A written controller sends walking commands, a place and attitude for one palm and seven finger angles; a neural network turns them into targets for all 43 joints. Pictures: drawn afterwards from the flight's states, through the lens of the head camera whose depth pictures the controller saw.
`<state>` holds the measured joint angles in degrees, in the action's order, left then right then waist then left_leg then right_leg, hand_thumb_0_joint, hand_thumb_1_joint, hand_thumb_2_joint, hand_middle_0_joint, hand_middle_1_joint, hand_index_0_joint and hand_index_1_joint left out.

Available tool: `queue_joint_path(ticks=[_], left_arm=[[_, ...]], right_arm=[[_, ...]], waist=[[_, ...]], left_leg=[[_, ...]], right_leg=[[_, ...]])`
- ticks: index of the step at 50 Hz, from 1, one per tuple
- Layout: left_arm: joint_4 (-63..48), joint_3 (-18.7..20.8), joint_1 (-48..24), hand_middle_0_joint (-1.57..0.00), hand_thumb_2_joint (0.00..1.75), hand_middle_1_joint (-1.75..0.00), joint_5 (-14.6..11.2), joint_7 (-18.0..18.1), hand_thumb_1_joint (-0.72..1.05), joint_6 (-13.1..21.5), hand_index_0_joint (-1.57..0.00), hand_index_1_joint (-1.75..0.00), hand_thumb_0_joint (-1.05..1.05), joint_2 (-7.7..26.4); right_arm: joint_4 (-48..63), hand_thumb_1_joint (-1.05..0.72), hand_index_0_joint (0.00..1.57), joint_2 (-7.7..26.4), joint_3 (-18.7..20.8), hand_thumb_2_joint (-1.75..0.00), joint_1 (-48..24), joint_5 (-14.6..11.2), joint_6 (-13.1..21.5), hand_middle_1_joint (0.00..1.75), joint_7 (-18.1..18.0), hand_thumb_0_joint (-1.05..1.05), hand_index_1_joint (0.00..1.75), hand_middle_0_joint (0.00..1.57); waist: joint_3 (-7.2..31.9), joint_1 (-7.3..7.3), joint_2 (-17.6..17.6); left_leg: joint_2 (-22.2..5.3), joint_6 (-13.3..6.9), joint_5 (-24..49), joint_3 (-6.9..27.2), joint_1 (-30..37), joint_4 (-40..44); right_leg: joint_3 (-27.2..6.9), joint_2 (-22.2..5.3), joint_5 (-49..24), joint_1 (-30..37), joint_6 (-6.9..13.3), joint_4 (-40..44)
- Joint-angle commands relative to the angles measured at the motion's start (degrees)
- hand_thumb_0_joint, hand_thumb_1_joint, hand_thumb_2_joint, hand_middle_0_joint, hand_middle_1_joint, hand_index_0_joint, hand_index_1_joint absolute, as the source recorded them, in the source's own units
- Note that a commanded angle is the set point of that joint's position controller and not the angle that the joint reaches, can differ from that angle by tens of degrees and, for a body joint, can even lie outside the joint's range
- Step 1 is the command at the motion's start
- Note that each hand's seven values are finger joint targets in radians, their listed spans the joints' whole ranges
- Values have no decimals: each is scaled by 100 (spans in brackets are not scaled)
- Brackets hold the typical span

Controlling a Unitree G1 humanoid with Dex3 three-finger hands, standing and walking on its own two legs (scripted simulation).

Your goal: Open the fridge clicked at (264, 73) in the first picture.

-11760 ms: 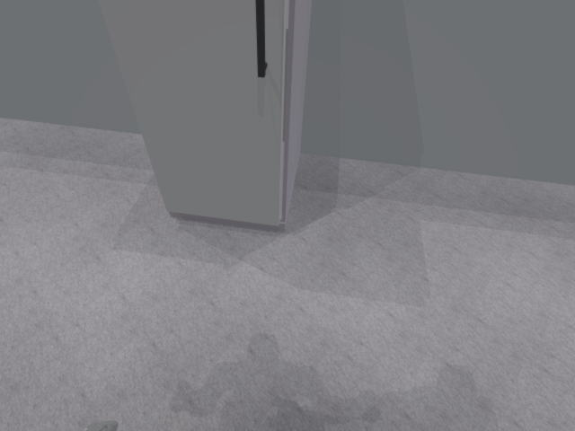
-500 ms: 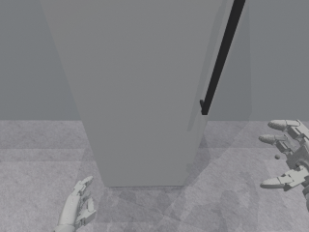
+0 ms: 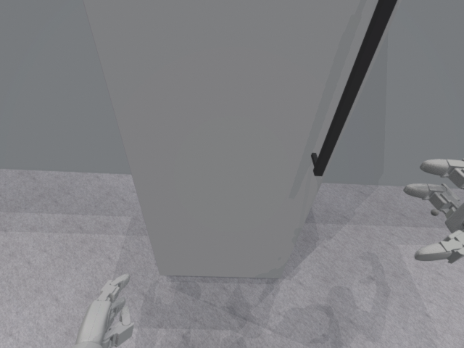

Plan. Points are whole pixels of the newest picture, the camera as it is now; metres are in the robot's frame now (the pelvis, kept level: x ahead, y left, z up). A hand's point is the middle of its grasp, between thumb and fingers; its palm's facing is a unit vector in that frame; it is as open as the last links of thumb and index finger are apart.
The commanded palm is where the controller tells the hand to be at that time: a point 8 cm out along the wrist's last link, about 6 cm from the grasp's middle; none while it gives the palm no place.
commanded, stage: raise the hand to about handle height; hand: right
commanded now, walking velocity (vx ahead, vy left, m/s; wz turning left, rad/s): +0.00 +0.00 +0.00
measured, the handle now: (348, 80) +0.51 -0.19 +0.24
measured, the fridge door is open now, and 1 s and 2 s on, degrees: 0 0 0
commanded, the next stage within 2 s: move the hooked fingers beside the handle in 0.26 s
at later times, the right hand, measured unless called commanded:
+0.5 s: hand (438, 210) +0.28 -0.28 +0.17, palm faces +0.09 +0.99 -0.05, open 13.9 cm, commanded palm +0.26 -0.32 +0.18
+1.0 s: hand (412, 182) +0.34 -0.27 +0.17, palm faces +0.06 +1.00 -0.03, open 13.9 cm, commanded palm +0.31 -0.32 +0.17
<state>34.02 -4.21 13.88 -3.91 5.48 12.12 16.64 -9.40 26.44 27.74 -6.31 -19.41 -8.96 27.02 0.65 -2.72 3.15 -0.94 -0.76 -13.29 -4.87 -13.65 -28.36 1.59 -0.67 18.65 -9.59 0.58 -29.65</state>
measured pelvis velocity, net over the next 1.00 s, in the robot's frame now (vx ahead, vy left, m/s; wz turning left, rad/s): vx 0.00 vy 0.00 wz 0.00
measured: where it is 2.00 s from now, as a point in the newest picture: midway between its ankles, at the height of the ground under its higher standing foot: outside the picture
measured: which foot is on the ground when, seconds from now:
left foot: down 0.00-1.00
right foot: down 0.00-1.00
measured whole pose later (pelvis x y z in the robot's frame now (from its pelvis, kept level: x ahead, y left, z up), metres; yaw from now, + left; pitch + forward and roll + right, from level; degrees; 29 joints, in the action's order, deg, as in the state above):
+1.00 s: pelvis +0.00 +0.00 +0.00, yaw +0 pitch +0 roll +0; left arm 34.9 -4.2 15.8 -3.9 6.3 10.8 16.3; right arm -24.1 27.2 25.2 -19.8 -15.9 -5.7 24.4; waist 1.0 -1.2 2.4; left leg -1.1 -0.8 -12.5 -4.4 -15.7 -27.9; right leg 1.9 -0.4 17.7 -11.3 0.7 -28.7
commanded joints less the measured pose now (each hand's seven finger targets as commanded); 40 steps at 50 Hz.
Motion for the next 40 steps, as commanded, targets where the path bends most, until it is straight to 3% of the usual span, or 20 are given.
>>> queue_joint_path(ticks=[1, 2, 4, 6, 7, 11, 14, 16, 17, 19, 22, 24, 26, 30, 32, 34, 38, 39, 40], left_arm=[[-1012, 257, -731, -20, 90, -30, 18, 62, 90, 379, -20, -30, 0, 548], [-965, 249, -719, -20, 90, -30, 25, 62, 90, 366, -20, -30, 0, 556], [-921, 244, -723, -20, 90, -30, 10, 86, 90, 366, -20, -30, 0, 564], [-918, 251, -718, -20, 90, -30, -3, 110, 90, 369, -20, -30, 0, 565], [-930, 254, -734, -20, 90, -30, 12, 105, 90, 357, -20, -30, 0, 573], [-936, 237, -738, -20, 90, -30, -1, 117, 90, 366, -20, -30, 0, 557], [-913, 237, -732, -20, 90, -30, 5, 103, 90, 349, -20, -30, 0, 569], [-916, 226, -739, -20, 90, -30, -8, 101, 90, 341, -20, -30, 0, 553], [-924, 229, -750, -20, 90, -30, 2, 89, 90, 328, -20, -30, 0, 562], [-894, 217, -749, -20, 90, -30, -13, 101, 90, 320, -20, -30, 0, 553], [-830, 238, -693, -20, 90, -30, -5, 141, 90, 300, -20, -30, 0, 589], [-812, 219, -707, -20, 90, -30, -18, 164, 90, 300, -20, -30, 0, 591], [-850, 222, -696, -20, 90, -30, -14, 188, 90, 316, -20, -30, 0, 578], [-785, 226, -600, -20, 90, -30, -13, 208, 90, 305, -20, -30, 0, 613], [-808, 233, -594, -20, 90, -30, -3, 186, 90, 282, -20, -30, 0, 626], [-830, 226, -588, -20, 90, -30, -8, 175, 90, 292, -20, -30, 0, 613], [-827, 267, -491, -20, 90, -30, 0, 128, 90, 258, -20, -30, 0, 662], [-878, 263, -525, -20, 90, -30, 9, 118, 90, 263, -20, -30, 0, 655], [-891, 278, -497, -20, 90, -30, 13, 107, 90, 258, -20, -30, 0, 645]], right_arm=[[1581, 50, 30, 1783, 768, -30, -1665, -99, 517, 120, -199, 0, 120, 30], [1556, 50, 30, 1788, 736, -30, -1619, -84, 513, 120, -232, 0, 120, 30], [1341, 50, 30, 1662, 646, -30, -1634, -69, 477, 120, -225, 0, 120, 30], [1294, 50, 30, 1595, 561, -30, -1654, -48, 445, 120, -183, 0, 120, 30], [1293, 50, 30, 1606, 553, -30, -1628, -67, 419, 120, -156, 0, 120, 30], [1311, 50, 30, 1557, 496, -30, -1676, -65, 381, 120, -93, 0, 120, 30], [1220, 50, 30, 1575, 537, -30, -1588, -99, 370, 120, -71, 0, 120, 30], [1278, 50, 30, 1561, 495, -30, -1648, -91, 363, 120, -65, 0, 120, 30], [1282, 50, 30, 1588, 505, -30, -1618, -98, 356, 120, -82, 0, 120, 30], [1194, 50, 30, 1527, 400, -30, -1858, -73, 339, 120, -85, 0, 120, 30], [793, 50, 30, 1642, 421, -30, -2085, -42, 367, 120, -111, 0, 120, 30], [673, 50, 30, 1641, 319, -30, -2477, 17, 407, 120, -119, 0, 120, 30], [688, 50, 30, 1615, 232, -30, -2665, 59, 491, 120, -113, 0, 120, 30], [285, 50, 30, 1677, 178, -30, -3016, 119, 606, 120, -126, 0, 120, 30], [121, 50, 30, 1746, 215, -30, -2906, 130, 616, 120, -126, 0, 120, 30], [154, 50, 30, 1673, 122, -30, -3172, 165, 647, 120, -149, 0, 120, 30], [-136, 50, 30, 1832, 323, -30, -3012, 171, 633, 120, -204, 0, 120, 30], [20, 50, 30, 1790, 277, -30, -3098, 183, 643, 120, -216, 0, 120, 30], [-13, 50, 30, 1833, 367, -30, -3000, 175, 643, 120, -238, 0, 120, 30]], waist=[[1237, -104, 319], [1066, -92, 133], [873, -46, 151], [879, -29, 338], [890, -48, 155], [1033, -31, 187], [985, -29, -22], [974, -25, 152], [940, -52, 44], [841, 24, 92], [750, 54, -128], [777, 120, 1], [1042, 104, 238], [1074, 158, 67], [1095, 89, 71], [1159, 105, 276], [1212, 51, -77], [1327, 15, 153], [1384, 4, 103]], left_leg=[[61, -92, 1351, 227, 895, 265], [67, -93, 1266, 234, 876, 318], [54, -86, 1135, 255, 763, 361], [60, -91, 1123, 243, 724, 367], [44, -94, 1183, 286, 804, 376], [73, -78, 1237, 223, 803, 351], [72, -72, 1321, 227, 833, 354], [93, -80, 1288, 181, 750, 359], [91, -88, 1278, 195, 802, 371], [89, -72, 1136, 212, 645, 410], [70, -63, 869, 277, 581, 475], [53, -67, 719, 290, 526, 468], [55, -82, 847, 269, 597, 403], [57, -83, 902, 249, 599, 377], [46, -99, 946, 273, 665, 357], [43, -120, 1056, 227, 621, 310], [43, -110, 1271, 214, 735, 264], [33, -126, 1333, 227, 767, 230], [33, -127, 1432, 222, 800, 212]], right_leg=[[-202, 87, -1711, 14, 69, 472], [-203, 54, -1645, -56, 71, 485], [-211, 64, -1466, -112, 80, 539], [-195, 78, -1454, -25, 77, 552], [-191, 55, -1495, -56, 79, 519], [-218, 81, -1534, 29, 79, 541], [-225, 75, -1578, -25, 89, 534], [-224, 80, -1583, 35, 71, 558], [-226, 65, -1599, -9, 62, 549], [-224, 76, -1438, -9, 74, 566], [-226, 58, -1242, -114, 85, 538], [-244, 75, -1116, -129, 84, 551], [-244, 94, -1229, -7, 76, 531], [-266, 84, -1253, -81, 77, 528], [-242, 71, -1315, -154, 69, 509], [-274, 79, -1400, -80, 52, 539], [-240, 61, -1545, -216, 70, 525], [-232, 74, -1602, -165, 58, 530], [-217, 76, -1689, -139, 66, 509]])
